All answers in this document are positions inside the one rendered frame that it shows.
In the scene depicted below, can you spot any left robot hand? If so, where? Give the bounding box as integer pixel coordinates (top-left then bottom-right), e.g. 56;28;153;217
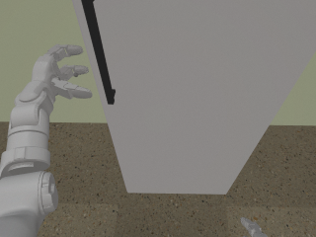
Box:
31;43;93;100

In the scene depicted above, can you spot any handle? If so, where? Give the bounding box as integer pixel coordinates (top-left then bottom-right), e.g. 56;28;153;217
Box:
81;0;116;105

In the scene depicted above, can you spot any robot left upper arm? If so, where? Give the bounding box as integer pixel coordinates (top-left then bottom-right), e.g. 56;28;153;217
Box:
0;171;58;237

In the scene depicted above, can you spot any right robot hand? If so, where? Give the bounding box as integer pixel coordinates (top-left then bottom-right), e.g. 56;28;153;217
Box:
240;216;268;237

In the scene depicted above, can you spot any fridge door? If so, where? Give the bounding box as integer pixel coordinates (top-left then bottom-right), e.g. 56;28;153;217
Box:
73;0;316;195

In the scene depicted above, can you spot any robot left forearm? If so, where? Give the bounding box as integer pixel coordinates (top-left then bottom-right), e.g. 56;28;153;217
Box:
0;81;56;180

